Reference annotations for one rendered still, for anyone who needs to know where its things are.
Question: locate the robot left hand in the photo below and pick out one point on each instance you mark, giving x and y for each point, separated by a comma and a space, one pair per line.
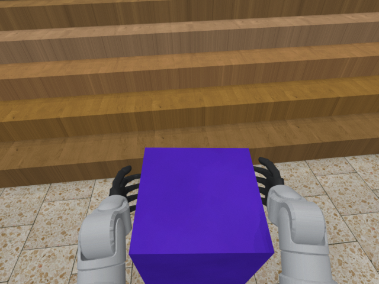
120, 182

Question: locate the robot right forearm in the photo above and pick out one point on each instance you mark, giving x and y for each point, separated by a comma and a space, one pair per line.
302, 237

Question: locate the robot left forearm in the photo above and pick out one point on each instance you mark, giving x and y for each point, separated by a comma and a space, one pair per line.
102, 243

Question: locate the robot right hand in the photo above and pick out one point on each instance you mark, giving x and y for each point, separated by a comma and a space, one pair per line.
272, 175

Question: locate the carton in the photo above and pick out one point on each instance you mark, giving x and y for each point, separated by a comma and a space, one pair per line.
199, 217

